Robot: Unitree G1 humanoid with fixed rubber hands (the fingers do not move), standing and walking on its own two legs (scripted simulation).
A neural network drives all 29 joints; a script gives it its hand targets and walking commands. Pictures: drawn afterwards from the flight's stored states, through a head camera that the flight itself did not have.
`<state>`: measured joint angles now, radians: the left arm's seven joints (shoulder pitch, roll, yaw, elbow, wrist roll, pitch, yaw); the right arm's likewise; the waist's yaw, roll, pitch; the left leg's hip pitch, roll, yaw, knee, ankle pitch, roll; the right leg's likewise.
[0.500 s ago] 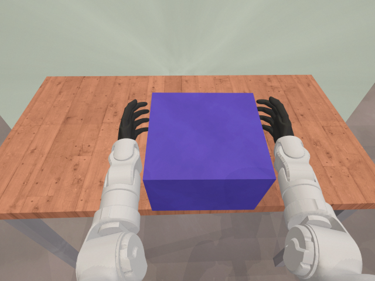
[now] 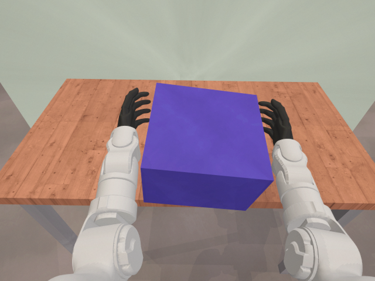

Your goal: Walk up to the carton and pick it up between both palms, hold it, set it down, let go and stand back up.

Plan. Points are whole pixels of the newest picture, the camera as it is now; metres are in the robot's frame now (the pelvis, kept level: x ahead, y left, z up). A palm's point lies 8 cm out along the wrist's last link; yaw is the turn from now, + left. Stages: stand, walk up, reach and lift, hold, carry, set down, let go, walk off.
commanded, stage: reach and lift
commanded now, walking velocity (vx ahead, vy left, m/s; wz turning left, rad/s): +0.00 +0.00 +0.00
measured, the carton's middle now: (201, 147) +0.39 -0.02 +0.08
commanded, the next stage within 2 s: hold in 1.86 s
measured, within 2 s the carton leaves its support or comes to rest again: neither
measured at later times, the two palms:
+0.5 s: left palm (122, 122) +0.39 +0.14 +0.17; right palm (284, 128) +0.37 -0.18 +0.16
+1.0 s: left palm (117, 116) +0.37 +0.14 +0.20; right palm (292, 123) +0.35 -0.19 +0.19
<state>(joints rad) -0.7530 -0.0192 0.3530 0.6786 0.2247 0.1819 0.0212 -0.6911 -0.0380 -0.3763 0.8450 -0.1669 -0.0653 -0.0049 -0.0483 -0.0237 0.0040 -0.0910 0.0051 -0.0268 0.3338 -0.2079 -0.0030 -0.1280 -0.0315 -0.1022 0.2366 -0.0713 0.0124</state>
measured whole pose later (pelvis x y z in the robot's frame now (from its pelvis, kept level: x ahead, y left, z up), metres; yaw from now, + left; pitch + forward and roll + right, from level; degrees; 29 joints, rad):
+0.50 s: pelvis +0.00 +0.00 +0.00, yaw +0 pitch -6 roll -1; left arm -0.65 0.00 0.30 0.33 0.22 0.46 0.01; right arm -0.66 -0.08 -0.13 0.64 0.09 0.14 -0.10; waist -0.09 -0.05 0.04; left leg -0.02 0.01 -0.03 0.35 -0.23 -0.01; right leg -0.05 -0.02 -0.11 0.24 -0.09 0.01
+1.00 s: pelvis -0.01 +0.00 +0.00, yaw -1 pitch -8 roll -1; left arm -0.68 -0.01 0.34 0.23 0.26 0.65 -0.03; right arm -0.71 -0.08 -0.12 0.60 0.14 0.31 -0.11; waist -0.10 -0.04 0.03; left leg 0.01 0.01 -0.01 0.35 -0.22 0.00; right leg -0.03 -0.02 -0.09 0.25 -0.08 0.01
